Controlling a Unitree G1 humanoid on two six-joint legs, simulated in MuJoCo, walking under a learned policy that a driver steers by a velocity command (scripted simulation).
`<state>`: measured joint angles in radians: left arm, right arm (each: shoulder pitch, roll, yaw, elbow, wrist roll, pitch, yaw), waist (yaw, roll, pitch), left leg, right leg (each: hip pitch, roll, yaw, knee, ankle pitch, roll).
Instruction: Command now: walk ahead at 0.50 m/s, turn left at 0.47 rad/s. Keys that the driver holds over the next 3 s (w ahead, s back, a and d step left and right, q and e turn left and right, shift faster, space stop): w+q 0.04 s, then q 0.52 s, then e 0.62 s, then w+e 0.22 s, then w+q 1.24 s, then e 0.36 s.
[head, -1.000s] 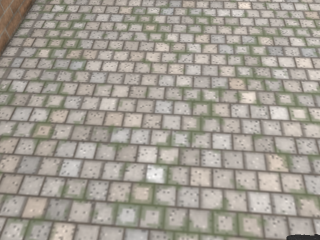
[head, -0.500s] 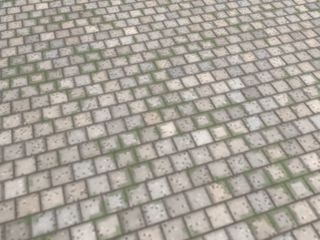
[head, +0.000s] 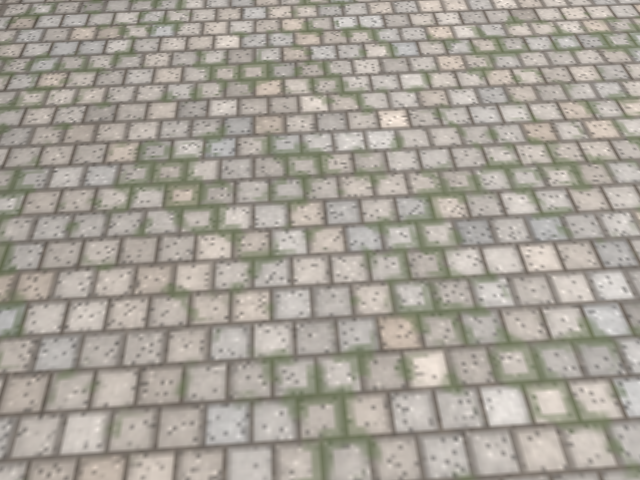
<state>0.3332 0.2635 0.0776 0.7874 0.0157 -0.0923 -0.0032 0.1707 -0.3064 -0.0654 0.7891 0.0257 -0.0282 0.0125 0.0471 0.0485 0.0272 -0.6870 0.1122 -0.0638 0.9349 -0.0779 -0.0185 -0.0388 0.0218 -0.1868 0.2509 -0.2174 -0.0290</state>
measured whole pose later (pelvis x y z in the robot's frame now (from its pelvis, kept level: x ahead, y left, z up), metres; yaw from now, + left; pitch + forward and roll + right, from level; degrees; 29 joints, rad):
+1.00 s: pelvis +0.26 +0.03 -0.01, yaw +14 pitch +0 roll +1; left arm 0.15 0.29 0.06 0.70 -0.02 0.01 0.02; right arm 0.18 -0.27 -0.07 0.71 -0.01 0.02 -0.02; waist 0.00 -0.02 0.04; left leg -0.26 -0.07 -0.06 0.55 -0.30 0.02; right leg -0.33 0.06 0.17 0.59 -0.26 0.00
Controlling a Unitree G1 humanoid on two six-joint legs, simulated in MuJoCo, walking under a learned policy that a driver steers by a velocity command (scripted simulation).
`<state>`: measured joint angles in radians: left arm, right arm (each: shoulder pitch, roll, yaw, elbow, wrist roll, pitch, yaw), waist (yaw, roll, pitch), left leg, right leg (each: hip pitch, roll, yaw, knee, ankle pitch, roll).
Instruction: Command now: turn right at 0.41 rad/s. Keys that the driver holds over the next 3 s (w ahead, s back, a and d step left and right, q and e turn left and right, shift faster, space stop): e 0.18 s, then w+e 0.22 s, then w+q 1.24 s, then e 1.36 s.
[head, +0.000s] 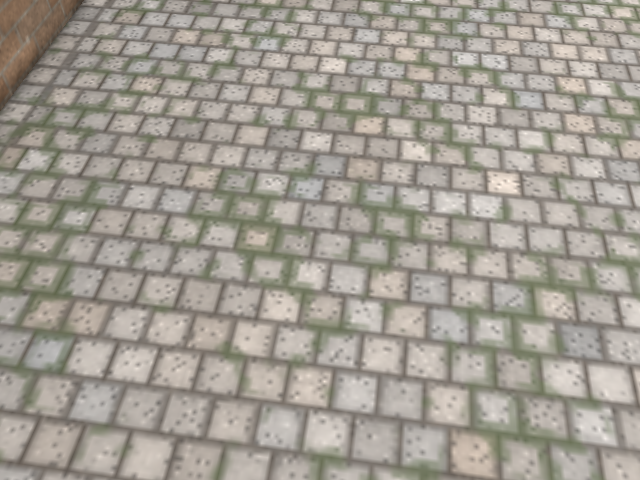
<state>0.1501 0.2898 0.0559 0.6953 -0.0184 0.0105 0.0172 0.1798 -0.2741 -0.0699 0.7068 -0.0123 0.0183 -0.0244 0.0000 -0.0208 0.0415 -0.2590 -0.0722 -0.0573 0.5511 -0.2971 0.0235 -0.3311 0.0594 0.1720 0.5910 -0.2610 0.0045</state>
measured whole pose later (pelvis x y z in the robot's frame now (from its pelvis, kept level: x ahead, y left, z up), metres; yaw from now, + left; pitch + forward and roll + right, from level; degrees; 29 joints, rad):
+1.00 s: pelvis +0.31 -0.11 +0.00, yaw -3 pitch +2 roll +1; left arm 0.30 0.29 0.02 0.71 0.00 -0.11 0.00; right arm 0.20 -0.30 -0.06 0.69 0.01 -0.06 0.03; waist 0.00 -0.01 0.04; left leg -0.34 -0.12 0.00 0.46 -0.15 0.10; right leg -0.42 -0.03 0.06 1.22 -0.36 0.00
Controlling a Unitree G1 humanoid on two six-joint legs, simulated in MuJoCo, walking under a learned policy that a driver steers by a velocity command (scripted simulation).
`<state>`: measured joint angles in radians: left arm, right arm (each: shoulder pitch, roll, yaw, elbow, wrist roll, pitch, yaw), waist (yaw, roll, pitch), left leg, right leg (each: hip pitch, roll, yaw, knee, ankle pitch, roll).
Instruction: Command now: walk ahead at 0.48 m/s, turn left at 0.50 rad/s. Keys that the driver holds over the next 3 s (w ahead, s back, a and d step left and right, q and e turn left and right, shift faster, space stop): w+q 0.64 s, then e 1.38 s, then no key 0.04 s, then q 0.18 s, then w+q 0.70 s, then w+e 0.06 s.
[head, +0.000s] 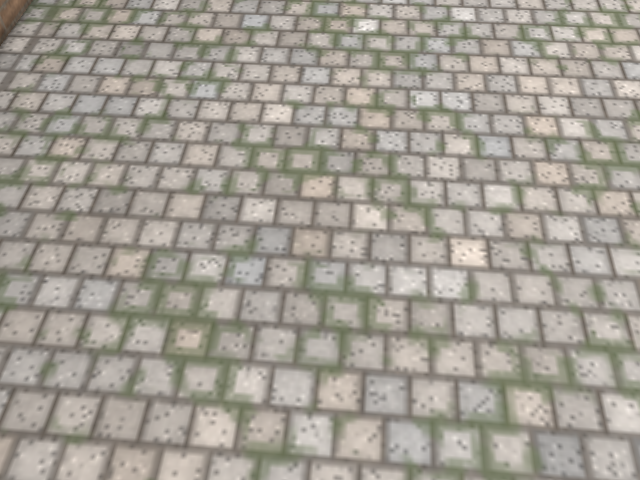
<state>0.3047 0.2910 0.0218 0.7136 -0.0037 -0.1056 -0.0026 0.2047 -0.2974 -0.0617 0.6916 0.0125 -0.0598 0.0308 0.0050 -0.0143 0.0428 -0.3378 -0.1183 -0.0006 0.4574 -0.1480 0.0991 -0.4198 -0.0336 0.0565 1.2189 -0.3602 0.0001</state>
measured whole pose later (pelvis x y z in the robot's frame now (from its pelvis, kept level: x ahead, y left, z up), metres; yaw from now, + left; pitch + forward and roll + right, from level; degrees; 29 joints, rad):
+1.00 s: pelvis +0.47 +0.06 +0.00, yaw +20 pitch +1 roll +0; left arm 0.23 0.31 0.06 0.82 -0.02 0.01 0.03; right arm 0.12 -0.24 -0.04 0.72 -0.03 -0.03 0.01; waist 0.02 -0.03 0.07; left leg -0.34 0.01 0.10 0.44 -0.12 0.05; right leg -0.49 -0.07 0.03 1.06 -0.48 0.10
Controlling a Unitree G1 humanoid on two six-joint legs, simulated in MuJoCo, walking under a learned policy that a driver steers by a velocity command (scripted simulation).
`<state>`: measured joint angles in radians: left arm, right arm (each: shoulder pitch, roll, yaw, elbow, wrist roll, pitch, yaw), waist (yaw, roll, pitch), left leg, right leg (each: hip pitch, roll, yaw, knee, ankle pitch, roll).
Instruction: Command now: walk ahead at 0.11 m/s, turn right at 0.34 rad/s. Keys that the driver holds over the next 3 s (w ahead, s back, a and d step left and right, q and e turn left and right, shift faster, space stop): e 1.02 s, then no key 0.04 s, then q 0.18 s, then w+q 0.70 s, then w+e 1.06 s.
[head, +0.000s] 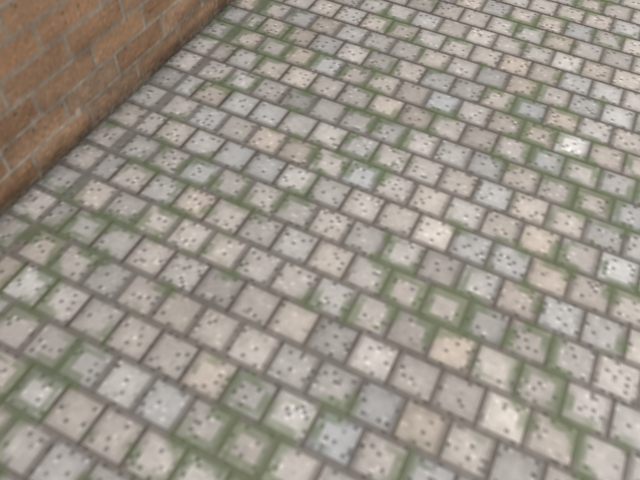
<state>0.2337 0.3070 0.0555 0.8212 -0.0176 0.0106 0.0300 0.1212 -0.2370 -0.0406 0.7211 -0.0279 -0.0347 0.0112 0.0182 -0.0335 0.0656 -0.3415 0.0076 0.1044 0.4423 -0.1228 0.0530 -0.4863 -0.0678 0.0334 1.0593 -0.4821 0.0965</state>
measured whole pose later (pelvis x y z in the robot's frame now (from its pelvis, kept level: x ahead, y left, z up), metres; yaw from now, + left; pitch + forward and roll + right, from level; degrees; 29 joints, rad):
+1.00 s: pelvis +0.05 -0.02 +0.01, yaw -35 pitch +1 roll +0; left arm 0.20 0.35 0.09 0.65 -0.02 0.07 0.02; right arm 0.13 -0.26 -0.06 0.79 -0.01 0.02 -0.04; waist -0.01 -0.04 0.07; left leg -0.20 0.04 0.06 0.41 -0.23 0.01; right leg -0.48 -0.01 0.05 0.99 -0.40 0.10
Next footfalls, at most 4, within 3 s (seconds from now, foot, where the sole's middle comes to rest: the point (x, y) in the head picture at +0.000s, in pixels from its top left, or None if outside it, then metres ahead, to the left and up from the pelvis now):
0.26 right None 0.07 -0.15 -0.77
0.74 left None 0.15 0.07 -0.77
1.14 right None -0.01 -0.16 -0.77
1.72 left None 0.28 0.00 -0.77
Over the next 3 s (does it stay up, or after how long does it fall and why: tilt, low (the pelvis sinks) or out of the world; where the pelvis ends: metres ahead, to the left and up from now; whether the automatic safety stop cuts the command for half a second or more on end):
stays up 0.85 -0.23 0.01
